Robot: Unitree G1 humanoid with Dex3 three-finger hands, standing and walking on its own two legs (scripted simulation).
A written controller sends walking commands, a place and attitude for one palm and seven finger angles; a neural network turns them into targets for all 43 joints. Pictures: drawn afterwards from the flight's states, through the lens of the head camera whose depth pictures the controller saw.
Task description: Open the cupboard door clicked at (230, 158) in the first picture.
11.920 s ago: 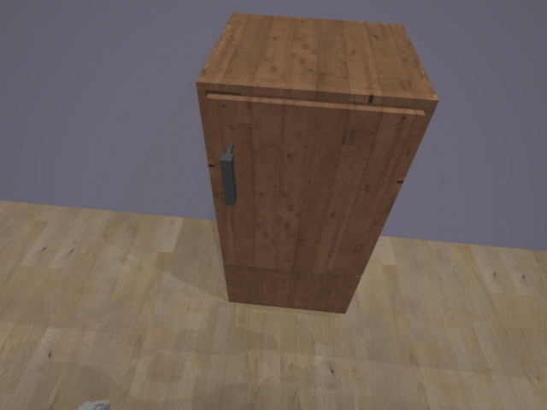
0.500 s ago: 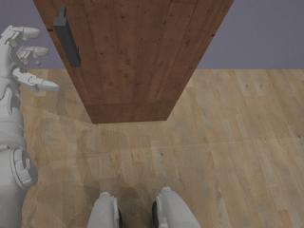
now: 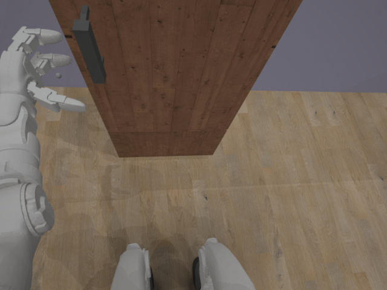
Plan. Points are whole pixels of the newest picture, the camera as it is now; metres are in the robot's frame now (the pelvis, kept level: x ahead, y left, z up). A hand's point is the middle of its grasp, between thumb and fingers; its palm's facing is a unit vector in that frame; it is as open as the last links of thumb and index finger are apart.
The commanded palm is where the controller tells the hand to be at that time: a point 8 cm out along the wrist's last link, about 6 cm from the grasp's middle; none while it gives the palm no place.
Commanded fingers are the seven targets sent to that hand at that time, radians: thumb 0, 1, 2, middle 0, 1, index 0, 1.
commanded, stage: move the hooked fingers beside the handle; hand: left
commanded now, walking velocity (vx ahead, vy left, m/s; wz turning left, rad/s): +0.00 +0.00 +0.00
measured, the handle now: (92, 47) +0.58 +0.16 +0.07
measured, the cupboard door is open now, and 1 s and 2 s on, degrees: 0 0 0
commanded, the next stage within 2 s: slide the fingers in behind the handle in 0.02 s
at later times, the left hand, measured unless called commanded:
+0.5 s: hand (70, 78) +0.51 +0.19 +0.06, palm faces -0.02 -1.00 -0.02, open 13.9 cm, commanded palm +0.49 +0.23 +0.06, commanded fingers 0.00 -0.50 0.30 -0.30 -1.20 -0.30 -1.20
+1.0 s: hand (91, 75) +0.52 +0.16 +0.06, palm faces -0.02 -1.00 -0.01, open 13.9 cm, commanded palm +0.50 +0.20 +0.06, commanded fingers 0.00 -0.50 0.30 -0.30 -1.20 -0.30 -1.20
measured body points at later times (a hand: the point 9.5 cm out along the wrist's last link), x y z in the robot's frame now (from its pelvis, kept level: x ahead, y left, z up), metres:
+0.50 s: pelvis +0.00 -0.01 +0.00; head +0.15 +0.02 +0.42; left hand +0.50 +0.25 +0.06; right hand +0.01 -0.27 -0.10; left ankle +0.02 +0.10 -0.64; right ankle +0.01 -0.13 -0.64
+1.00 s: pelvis +0.00 +0.00 +0.00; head +0.15 +0.02 +0.42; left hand +0.51 +0.21 +0.06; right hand +0.00 -0.26 -0.11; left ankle +0.02 +0.10 -0.64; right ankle +0.01 -0.13 -0.64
